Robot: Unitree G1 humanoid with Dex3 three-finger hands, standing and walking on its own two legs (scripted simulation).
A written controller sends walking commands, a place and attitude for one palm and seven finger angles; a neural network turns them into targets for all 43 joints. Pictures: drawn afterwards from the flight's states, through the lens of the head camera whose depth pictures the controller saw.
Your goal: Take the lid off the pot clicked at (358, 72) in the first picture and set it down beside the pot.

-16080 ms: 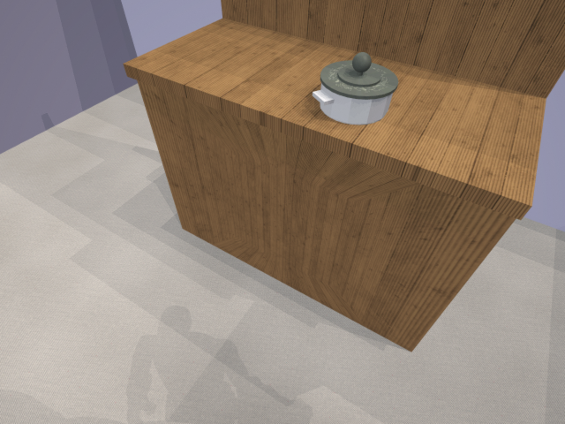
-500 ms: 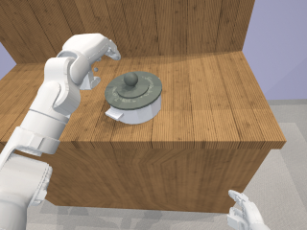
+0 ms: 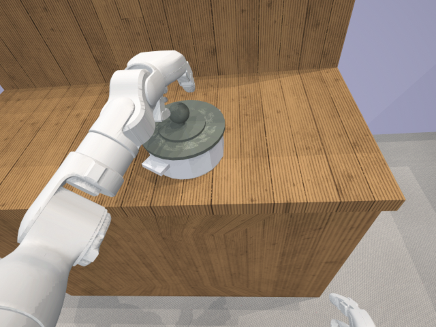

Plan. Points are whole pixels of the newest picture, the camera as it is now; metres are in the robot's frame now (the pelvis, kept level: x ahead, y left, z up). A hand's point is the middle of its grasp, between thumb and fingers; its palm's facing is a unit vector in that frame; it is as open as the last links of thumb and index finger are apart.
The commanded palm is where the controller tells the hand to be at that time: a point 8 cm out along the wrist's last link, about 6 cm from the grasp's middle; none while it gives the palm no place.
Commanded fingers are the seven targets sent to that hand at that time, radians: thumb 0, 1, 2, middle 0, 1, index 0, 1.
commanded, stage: move the open hand above the knob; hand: left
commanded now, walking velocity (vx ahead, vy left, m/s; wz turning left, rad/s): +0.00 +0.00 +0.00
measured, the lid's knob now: (178, 113) +0.50 +0.08 +0.14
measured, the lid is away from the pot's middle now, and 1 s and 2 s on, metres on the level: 0.00 0.00 0.00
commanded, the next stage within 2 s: none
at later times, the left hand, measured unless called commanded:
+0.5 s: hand (163, 75) +0.48 +0.09 +0.24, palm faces -0.13 -0.07 -0.99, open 10.3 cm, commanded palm +0.44 +0.10 +0.29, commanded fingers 0.00 -0.43 1.73 -0.86 -0.08 -0.86 -0.08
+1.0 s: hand (168, 89) +0.45 +0.08 +0.23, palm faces -0.19 -0.02 -0.98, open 10.3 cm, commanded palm +0.44 +0.10 +0.29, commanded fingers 0.00 -0.43 1.73 -0.86 -0.08 -0.86 -0.08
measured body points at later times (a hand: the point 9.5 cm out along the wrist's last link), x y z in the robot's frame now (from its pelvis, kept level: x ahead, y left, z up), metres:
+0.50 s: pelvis +0.00 +0.01 +0.00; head +0.02 -0.03 +0.45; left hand +0.48 +0.09 +0.29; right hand +0.13 -0.24 -0.13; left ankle +0.04 +0.10 -0.74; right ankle -0.04 -0.11 -0.74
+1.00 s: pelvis +0.00 +0.00 +0.00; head +0.00 -0.04 +0.45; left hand +0.46 +0.08 +0.28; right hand +0.14 -0.24 -0.12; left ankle +0.04 +0.10 -0.74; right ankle -0.04 -0.11 -0.74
